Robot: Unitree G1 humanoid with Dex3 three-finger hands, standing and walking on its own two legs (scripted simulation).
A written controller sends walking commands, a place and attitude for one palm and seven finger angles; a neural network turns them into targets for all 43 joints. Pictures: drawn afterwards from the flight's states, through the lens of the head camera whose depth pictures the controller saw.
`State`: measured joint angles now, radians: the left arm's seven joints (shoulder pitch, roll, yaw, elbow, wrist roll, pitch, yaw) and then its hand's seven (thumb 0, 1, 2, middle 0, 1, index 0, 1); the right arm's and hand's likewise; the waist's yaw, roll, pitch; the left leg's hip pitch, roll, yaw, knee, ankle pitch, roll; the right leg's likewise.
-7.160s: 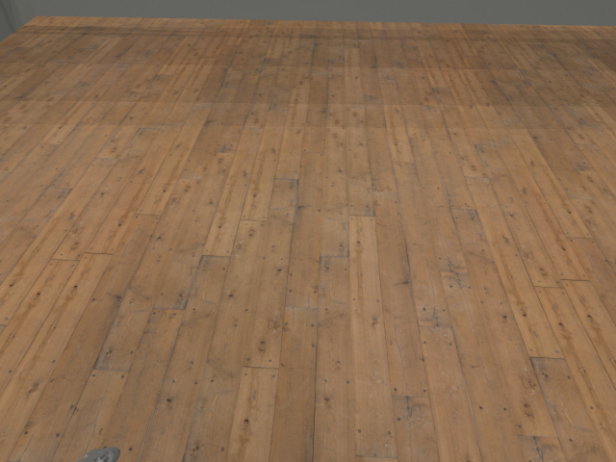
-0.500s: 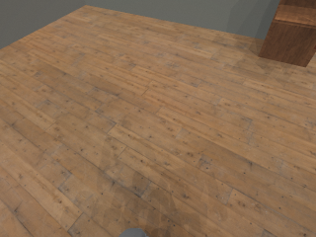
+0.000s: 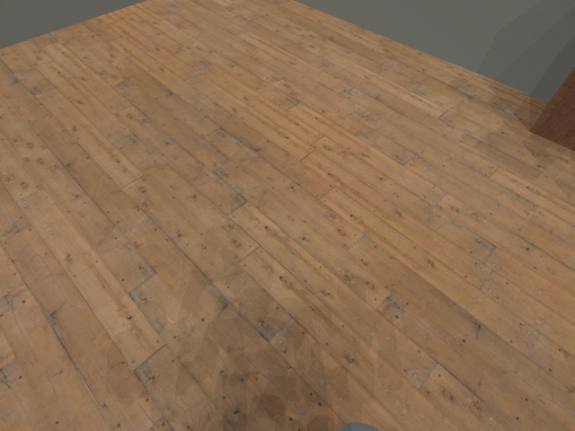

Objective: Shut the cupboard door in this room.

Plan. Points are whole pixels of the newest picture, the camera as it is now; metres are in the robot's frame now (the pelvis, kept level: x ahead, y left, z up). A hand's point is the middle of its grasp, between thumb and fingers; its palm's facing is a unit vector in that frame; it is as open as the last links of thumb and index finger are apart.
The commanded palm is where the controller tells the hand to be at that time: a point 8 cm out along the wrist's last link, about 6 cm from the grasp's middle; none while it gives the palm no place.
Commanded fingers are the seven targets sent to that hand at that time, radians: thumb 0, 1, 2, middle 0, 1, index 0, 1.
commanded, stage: turn or walk to find it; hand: left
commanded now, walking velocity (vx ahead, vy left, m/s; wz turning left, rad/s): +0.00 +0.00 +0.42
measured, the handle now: out of the picture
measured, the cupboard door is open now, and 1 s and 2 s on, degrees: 79 79 79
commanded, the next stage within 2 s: none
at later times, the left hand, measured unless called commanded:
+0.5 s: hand out of the picture -0.01 +0.15 -0.16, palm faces +0.25 -0.93 -0.26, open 7.3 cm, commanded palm none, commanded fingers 0.00 0.90 0.90 -0.20 -0.30 -0.20 -0.30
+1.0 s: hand out of the picture -0.03 +0.20 -0.16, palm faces +0.42 -0.86 -0.27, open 7.4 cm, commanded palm none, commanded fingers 0.00 0.90 0.90 -0.20 -0.30 -0.20 -0.30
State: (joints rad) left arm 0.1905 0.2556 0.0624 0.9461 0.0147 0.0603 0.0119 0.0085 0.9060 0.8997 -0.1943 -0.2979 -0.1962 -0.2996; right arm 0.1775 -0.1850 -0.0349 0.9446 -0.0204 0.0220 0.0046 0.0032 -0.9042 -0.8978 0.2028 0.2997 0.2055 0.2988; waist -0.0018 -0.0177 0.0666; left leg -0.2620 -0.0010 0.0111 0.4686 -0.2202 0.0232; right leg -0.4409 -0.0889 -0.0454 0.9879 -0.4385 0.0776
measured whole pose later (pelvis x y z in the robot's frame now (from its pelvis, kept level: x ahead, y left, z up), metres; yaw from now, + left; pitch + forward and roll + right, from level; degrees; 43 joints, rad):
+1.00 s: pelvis -0.03 -0.03 +0.00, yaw +25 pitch +0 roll +0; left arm 0.16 0.23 0.05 0.92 0.01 0.05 0.01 0.01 0.91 0.90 -0.19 -0.30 -0.20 -0.30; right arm 0.17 -0.20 -0.04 0.94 -0.02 0.04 0.01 0.00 -0.90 -0.90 0.20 0.30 0.21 0.30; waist -0.02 0.01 0.06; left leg -0.27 -0.02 -0.05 0.49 -0.23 0.00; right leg -0.35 -0.06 -0.05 0.76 -0.42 0.08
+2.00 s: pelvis -0.04 -0.08 -0.01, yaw +52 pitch -1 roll +2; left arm 0.17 0.18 0.03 0.89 0.02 0.02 0.02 0.01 0.90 0.90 -0.20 -0.30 -0.20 -0.30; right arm 0.21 -0.24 -0.08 0.96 -0.02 0.08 0.02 0.00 -0.91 -0.90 0.20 0.30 0.20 0.30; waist -0.02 0.05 0.05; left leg -0.45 -0.04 -0.06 0.98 -0.43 -0.02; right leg -0.26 -0.06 -0.12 0.58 -0.30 -0.03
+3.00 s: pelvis -0.06 -0.12 +0.00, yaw +78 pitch -1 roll +2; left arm 0.21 0.16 0.02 0.92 0.02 0.02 0.02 0.01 0.90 0.90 -0.20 -0.30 -0.20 -0.30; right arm 0.23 -0.25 -0.09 0.99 -0.02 0.08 0.02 0.01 -0.91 -0.90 0.20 0.30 0.20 0.30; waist -0.03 0.03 0.06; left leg -0.48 0.02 -0.02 1.13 -0.38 -0.06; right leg -0.20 -0.09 -0.18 0.52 -0.29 -0.02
